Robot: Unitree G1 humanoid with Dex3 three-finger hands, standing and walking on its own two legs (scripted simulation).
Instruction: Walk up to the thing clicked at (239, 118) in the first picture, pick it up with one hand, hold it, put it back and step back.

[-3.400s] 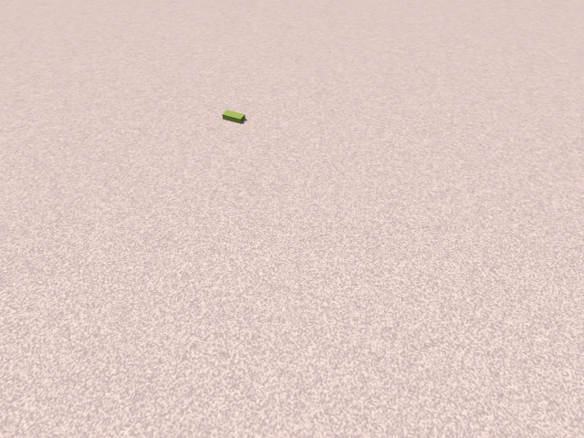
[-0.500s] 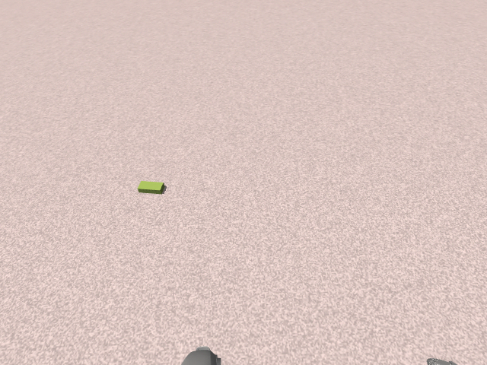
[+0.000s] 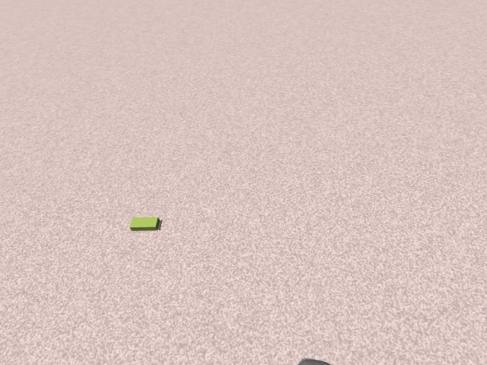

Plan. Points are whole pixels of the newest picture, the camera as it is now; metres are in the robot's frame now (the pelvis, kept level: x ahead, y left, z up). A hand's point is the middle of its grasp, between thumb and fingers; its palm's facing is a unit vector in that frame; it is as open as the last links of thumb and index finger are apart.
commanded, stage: walk up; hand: left
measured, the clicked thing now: (145, 224) +0.87 +0.55 -0.73
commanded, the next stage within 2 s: none
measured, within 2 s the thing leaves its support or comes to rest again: neither
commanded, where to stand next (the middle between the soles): +0.43 +0.27 m, yaw -2 degrees
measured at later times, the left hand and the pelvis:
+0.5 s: hand (17, 356) +0.19 +0.46 -0.14, palm faces -0.02 -0.87 -0.49, open 7.4 cm; pelvis +0.15 +0.15 +0.00, yaw +1 degrees
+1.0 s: hand out of the picture +0.32 +0.56 -0.10, palm faces +0.00 -0.84 -0.54, open 7.4 cm; pelvis +0.28 +0.25 +0.00, yaw +1 degrees
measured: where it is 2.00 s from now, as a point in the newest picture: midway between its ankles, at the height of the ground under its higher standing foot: (179, 333)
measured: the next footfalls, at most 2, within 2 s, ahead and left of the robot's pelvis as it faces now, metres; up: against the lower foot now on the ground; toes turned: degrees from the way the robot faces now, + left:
left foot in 0.36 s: +0.24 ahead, +0.28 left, +0.00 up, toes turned +8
right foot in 0.72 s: +0.36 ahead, +0.09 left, +0.00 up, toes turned -6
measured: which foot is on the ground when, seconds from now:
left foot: up 0.00-0.34, down 0.36-0.72, up 0.74-1.00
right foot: down 0.00-0.38, up 0.40-0.70, down 0.72-1.00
